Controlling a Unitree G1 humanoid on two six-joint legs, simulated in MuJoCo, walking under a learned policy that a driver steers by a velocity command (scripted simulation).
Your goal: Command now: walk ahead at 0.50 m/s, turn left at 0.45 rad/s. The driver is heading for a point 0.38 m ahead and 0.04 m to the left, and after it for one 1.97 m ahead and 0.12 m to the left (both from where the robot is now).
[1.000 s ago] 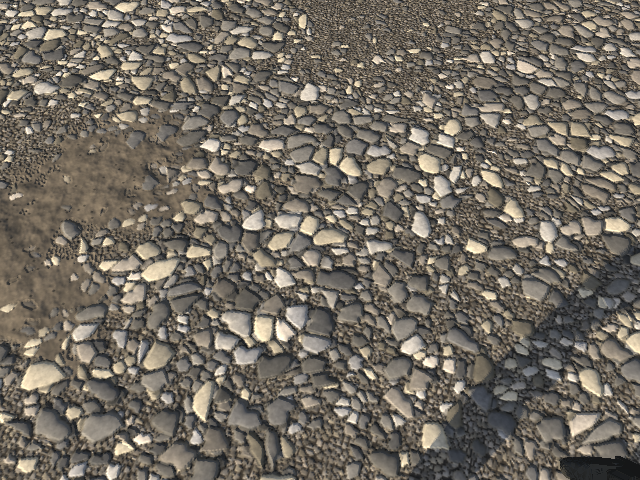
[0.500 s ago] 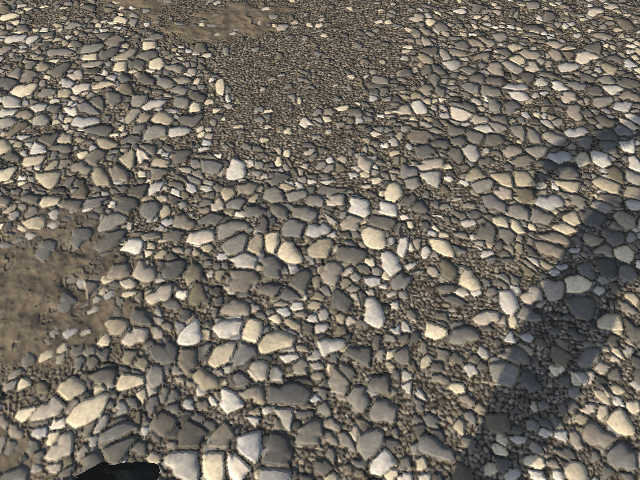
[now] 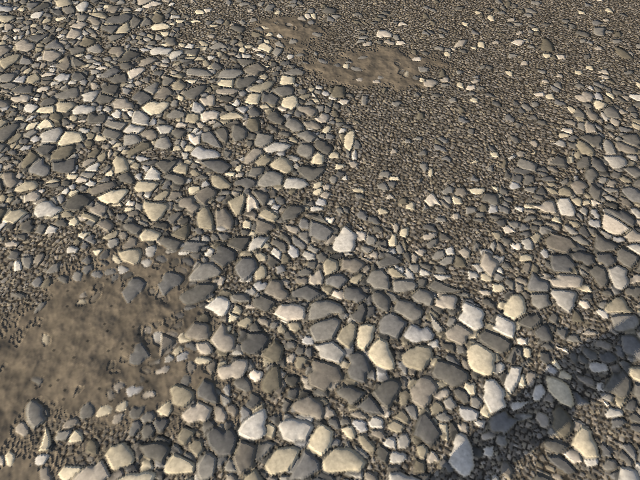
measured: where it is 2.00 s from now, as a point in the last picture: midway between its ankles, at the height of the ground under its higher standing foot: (298, 214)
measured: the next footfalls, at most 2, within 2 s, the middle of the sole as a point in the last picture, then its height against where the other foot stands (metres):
left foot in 0.10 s outside the picture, level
right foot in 0.62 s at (370, 432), level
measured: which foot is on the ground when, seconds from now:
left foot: up 0.00-0.08, down 0.10-0.64, up 0.66-1.00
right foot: down 0.00-0.12, up 0.14-0.60, down 0.62-1.00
